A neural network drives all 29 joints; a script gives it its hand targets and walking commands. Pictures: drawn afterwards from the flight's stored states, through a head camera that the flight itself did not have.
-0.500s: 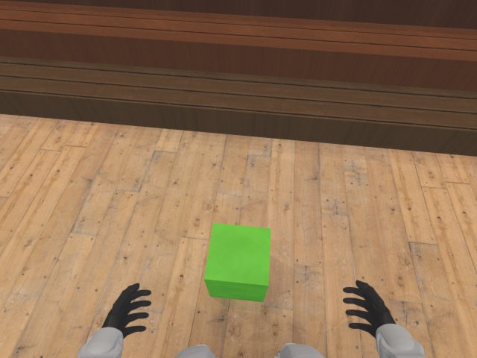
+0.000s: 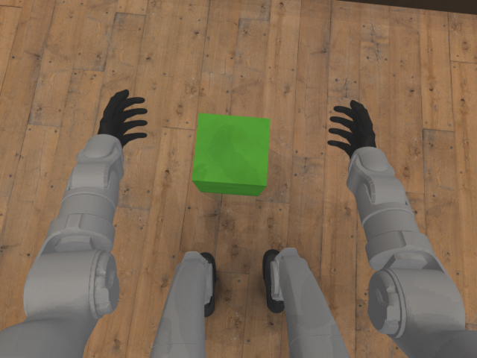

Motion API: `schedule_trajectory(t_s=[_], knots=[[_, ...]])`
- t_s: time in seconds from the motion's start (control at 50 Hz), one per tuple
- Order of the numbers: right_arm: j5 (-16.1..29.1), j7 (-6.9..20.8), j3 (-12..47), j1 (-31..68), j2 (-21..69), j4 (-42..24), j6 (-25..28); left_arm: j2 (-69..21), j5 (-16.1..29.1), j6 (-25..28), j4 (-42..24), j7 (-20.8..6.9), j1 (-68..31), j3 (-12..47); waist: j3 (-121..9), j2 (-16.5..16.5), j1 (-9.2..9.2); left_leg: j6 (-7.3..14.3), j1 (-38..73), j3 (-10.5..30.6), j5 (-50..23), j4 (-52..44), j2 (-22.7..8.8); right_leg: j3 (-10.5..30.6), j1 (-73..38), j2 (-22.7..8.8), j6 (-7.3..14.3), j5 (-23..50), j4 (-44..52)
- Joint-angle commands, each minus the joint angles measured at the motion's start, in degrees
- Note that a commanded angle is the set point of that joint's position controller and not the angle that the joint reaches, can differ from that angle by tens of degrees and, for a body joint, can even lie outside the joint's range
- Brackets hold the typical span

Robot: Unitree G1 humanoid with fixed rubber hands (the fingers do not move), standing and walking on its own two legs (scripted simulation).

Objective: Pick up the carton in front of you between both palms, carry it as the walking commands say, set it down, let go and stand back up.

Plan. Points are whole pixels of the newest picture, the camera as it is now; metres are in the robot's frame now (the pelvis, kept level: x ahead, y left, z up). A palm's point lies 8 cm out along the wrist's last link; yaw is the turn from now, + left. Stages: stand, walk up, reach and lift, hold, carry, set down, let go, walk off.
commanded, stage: reach and lift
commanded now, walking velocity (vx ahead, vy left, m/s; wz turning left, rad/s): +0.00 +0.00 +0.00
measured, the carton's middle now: (231, 159) +0.52 +0.01 -0.55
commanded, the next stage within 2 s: none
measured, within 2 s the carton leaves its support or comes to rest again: neither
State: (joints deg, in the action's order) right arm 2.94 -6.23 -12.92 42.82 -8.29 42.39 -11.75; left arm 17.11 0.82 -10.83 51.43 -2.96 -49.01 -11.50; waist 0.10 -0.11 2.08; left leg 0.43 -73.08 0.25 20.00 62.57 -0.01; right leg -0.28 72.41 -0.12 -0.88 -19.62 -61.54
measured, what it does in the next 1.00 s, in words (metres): lowers itself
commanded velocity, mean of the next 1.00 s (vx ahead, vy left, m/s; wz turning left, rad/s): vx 0.00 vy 0.00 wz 0.00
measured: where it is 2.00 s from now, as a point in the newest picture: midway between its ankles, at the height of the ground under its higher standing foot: (240, 294)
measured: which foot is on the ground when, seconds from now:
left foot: down 0.00-1.00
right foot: down 0.00-1.00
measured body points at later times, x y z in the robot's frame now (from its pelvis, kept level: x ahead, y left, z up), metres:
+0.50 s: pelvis +0.02 +0.01 -0.04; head +0.35 +0.02 +0.26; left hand +0.56 +0.19 -0.18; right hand +0.52 -0.19 -0.18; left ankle +0.07 +0.11 -0.64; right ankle +0.07 -0.13 -0.64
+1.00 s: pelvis -0.04 +0.00 -0.26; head +0.33 +0.01 -0.01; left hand +0.54 +0.19 -0.42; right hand +0.51 -0.19 -0.42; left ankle +0.07 +0.11 -0.64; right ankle +0.07 -0.13 -0.64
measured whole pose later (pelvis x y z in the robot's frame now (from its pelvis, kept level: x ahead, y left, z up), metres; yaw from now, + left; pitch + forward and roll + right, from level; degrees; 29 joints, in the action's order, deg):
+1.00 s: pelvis -0.04 +0.00 -0.26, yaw -2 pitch +42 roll -3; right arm 11.7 -10.9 -11.4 80.0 -14.9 56.4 -8.0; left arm 28.0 10.8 -7.3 66.9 2.5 -87.8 -2.6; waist 14.6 1.0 2.4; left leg 0.0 -128.1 2.1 30.3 116.5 0.5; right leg -0.7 126.7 1.3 -1.8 -30.1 -114.8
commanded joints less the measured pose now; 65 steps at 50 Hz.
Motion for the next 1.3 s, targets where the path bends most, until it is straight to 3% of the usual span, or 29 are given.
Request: schedule_trajectory(t_s=[0.0, 0.16, 0.28, 0.34, 0.4, 0.54, 0.68, 0.82, 0.96, 1.08, 1.16, 1.24, 1.28], knots=[[-0.38, -0.96, -2.82, 18.51, -5.8, -4.09, 0.99, 8.34, -0.5, 0.98, -2.47, 0.2, -21.03, -1.88, -45.05, -2.61, 0.29, -1.61, 22.16, 0.19, -7.68, -6.22, 2.79, -1.82, -15.87, 3.25, -2.12, 6.41, 5.58], [-2.2, -1.48, -7.67, 34.14, -7.15, 0.04, 1.18, 11.89, -1.8, 1.11, 3.58, 0.27, -39.38, -2.98, -53.03, -4.47, 1.53, -1.5, 21.59, 0.68, -8.02, -5.26, 3.12, -2.92, -10.14, 3.51, -2.09, 6.04, 4.35], [-4.82, -0.27, -10.42, 32.86, -6.36, -1.04, 2.96, 10.56, -4.83, 2.43, 3.26, -0.09, -39.77, -4.95, -63.6, -6.09, 1.86, -1.66, 29.03, 1.54, -27.14, -2.34, 3.61, -3.11, -7.89, 4.66, -1.87, 19.44, 3.26], [-6.49, 0.8, -11.94, 30.45, -4.99, -1.27, 4.68, 8.16, -6.42, 3.73, 2.75, -0.29, -37.12, -6.79, -61.45, -6.11, 1.43, -1.5, 27.14, 2.58, -34.65, -0.36, 3.2, -2.63, -2.6, 4.71, -1.93, 23.77, 2.09], [-7.8, 1.58, -13.1, 28.58, -3.35, -0.64, 6.42, 5.84, -7.68, 5.1, 2.66, -0.19, -34.5, -8.36, -58.14, -5.53, 0.86, -1.37, 21.52, 3.41, -37.74, 2.81, 2.63, -2.37, 3.61, 4.62, -2.24, 25.21, -0.78], [-7.46, 1.06, -12.44, 27.97, -2.79, 1.68, 8.35, 5.01, -7.71, 6.84, 3.52, 1.27, -31.54, -9.16, -55.69, -3.21, -0.47, -1.7, 3.67, 2.86, -31.13, 15.15, 2.91, -2.09, 15.38, 4.75, -3.1, 21.24, -14.03], [0.22, -2.26, -5.54, 34.25, -7.97, 0.85, 8.01, 11.86, 0.83, 7.33, 0.77, 3.71, -38.68, -1.58, -67.52, -3.51, 0.13, -1.98, -5.18, 0.71, -24.51, 30.0, 3.55, -2.37, 13.37, 4.89, -3.19, 20.81, -29.58], [7.51, -4.57, 0.38, 44.63, -11.69, 0.86, 5.39, 16.78, 8.56, 5.36, 1.86, 5.21, -49.64, 5.91, -68.82, -5.35, 0.31, -1.66, -9.14, -1.01, -11.13, 39.54, 2.42, -3.34, 14.57, 3.84, -2.6, 9.68, -39.33], [8.94, -4.65, 1.19, 52.93, -13.57, 9.81, 4.84, 18.44, 10.38, 4.47, 11.67, 5.61, -56.98, 8.78, -55.73, -4.48, 0.55, -0.93, -16.99, -0.34, 0.24, 44.96, 0.86, -3.57, 20.43, 2.58, -2.14, -0.82, -45.47], [8.21, -3.27, 1.13, 56.72, -14.55, 16.48, 7.05, 18.59, 10.72, 6.35, 17.05, 5.08, -59.77, 10.28, -46.82, -3.63, 0.69, -1.0, -21.54, 1.06, 0.27, 49.61, -0.03, -2.9, 23.99, 2.06, -2.03, -0.11, -51.01], [9.66, -3.18, 2.42, 59.82, -16.26, 16.51, 8.69, 19.46, 12.48, 7.75, 15.42, 5.67, -63.03, 12.38, -51.1, -4.18, 0.83, -1.19, -17.71, 1.19, -4.92, 53.06, -0.05, -2.9, 22.39, 2.08, -2.0, 4.96, -54.45], [12.23, -3.49, 5.49, 61.86, -17.89, 15.22, 9.68, 19.24, 14.62, 8.25, 12.1, 7.02, -64.37, 13.19, -56.7, -3.73, -0.75, -1.37, -14.18, 0.61, -9.53, 55.22, 0.52, -3.08, 19.41, 2.22, -1.74, 9.22, -57.04], [12.62, -3.58, 6.1, 61.64, -17.74, 14.14, 9.74, 18.8, 15.14, 8.31, 10.98, 7.49, -63.98, 13.43, -57.69, -3.53, -0.65, -1.16, -11.21, 0.84, -11.91, 55.98, 0.81, -3.52, 21.22, 2.48, -1.86, 10.25, -57.47]])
